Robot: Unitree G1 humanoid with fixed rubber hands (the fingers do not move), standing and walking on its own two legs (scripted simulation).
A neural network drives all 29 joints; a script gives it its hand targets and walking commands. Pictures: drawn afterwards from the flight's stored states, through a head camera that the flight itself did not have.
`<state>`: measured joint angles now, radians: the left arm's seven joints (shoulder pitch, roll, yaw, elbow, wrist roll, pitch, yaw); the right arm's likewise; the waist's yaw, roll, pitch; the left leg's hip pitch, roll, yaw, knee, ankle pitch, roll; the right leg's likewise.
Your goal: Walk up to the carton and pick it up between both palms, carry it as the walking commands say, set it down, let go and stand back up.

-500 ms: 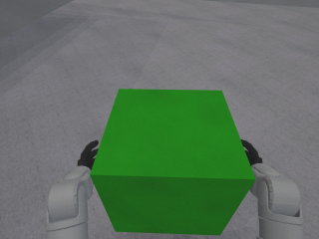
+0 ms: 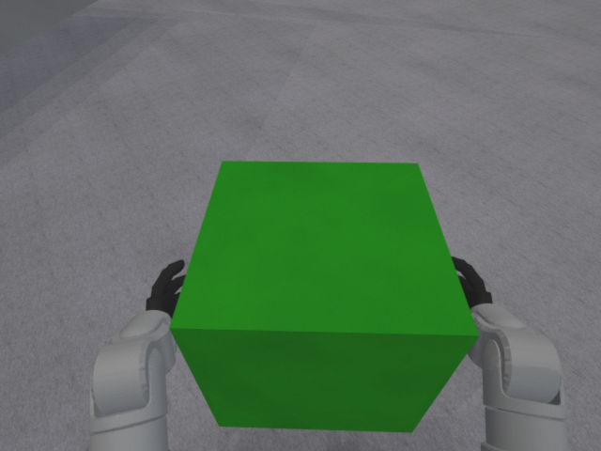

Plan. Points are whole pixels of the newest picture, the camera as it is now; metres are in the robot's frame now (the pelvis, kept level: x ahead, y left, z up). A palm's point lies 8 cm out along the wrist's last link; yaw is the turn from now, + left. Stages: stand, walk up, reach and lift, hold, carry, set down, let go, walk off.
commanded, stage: carry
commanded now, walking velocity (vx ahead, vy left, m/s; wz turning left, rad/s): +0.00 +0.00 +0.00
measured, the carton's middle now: (317, 296) +0.34 -0.01 +0.00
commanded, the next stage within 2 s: hold in 1.42 s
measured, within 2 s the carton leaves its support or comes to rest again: neither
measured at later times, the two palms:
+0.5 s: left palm (166, 321) +0.27 +0.19 +0.05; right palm (462, 312) +0.28 -0.19 +0.05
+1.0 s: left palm (162, 325) +0.27 +0.20 +0.04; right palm (459, 321) +0.27 -0.18 +0.05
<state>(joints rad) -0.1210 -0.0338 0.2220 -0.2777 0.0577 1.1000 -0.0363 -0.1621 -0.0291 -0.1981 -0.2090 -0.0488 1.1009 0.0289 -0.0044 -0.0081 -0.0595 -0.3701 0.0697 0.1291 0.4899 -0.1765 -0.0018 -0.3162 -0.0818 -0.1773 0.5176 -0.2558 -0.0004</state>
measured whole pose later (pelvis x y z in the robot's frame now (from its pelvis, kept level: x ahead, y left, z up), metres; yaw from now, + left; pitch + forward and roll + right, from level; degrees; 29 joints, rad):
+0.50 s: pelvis +0.02 +0.00 +0.00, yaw +0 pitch +3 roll +0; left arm -0.03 -0.03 0.20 -0.18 0.07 0.90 -0.07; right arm -0.07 -0.01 -0.17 -0.12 -0.07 0.90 0.04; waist 0.01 -0.02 -0.08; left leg -0.33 0.07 0.13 0.52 -0.23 -0.01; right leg -0.27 -0.09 -0.18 0.54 -0.31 0.00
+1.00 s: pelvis +0.01 +0.01 +0.00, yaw +0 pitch +3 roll +0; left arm -0.05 -0.01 0.18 -0.11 0.08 0.83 -0.07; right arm -0.06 0.00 -0.17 -0.06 -0.09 0.82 0.04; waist 0.01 -0.03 -0.09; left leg -0.35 0.07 0.14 0.51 -0.21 0.00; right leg -0.29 -0.10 -0.17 0.54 -0.29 0.01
